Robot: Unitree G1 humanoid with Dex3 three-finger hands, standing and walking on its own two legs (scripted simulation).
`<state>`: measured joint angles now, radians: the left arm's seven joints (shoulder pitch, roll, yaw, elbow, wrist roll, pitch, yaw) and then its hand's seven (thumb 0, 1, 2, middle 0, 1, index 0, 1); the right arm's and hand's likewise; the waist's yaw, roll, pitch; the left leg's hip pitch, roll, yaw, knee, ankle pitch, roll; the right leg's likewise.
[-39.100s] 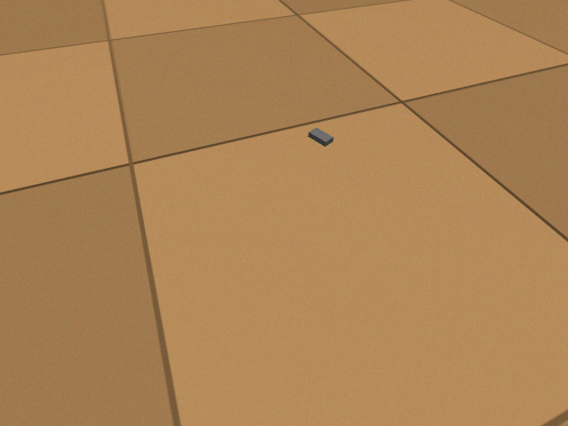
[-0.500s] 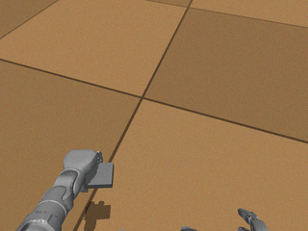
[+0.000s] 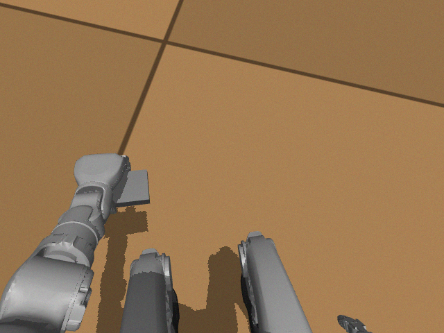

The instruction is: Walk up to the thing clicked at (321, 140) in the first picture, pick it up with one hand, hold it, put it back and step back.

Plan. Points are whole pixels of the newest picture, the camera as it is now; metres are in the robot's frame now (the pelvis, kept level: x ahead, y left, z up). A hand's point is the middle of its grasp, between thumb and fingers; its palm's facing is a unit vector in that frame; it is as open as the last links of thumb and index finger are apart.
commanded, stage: crouch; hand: left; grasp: from above
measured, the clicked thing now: (116, 189) +0.43 +0.18 -0.17
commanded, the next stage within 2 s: lower in 1.16 s
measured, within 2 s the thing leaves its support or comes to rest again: neither
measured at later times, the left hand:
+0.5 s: hand (132, 195) +0.45 +0.17 -0.30, palm faces -0.47 +0.01 -0.88, open 9.8 cm
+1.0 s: hand (140, 197) +0.46 +0.16 -0.36, palm faces -0.45 +0.02 -0.89, open 9.9 cm
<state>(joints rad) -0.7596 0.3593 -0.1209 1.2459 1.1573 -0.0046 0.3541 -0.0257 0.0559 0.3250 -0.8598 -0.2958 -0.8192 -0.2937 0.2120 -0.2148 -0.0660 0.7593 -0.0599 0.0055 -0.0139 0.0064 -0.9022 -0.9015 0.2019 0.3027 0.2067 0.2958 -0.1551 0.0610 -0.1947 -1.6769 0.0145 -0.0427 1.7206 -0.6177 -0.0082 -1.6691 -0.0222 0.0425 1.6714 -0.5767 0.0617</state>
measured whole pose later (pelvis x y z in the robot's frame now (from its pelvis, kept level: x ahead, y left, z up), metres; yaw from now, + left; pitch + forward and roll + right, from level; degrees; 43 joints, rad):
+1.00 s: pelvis -0.02 -0.01 -0.19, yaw -2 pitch +36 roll -5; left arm -1.03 0.48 -0.04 1.54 1.25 -0.08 0.46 -0.01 0.07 0.41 -0.79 -0.37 -0.75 -0.36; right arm 0.16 -0.25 0.01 0.77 -0.16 -0.05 0.11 0.00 -0.91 -0.90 0.20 0.30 0.21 0.30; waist -0.26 0.02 -0.11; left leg -2.27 -0.02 -0.12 2.34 -0.69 -0.04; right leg -2.25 0.01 0.02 2.27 -0.64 0.06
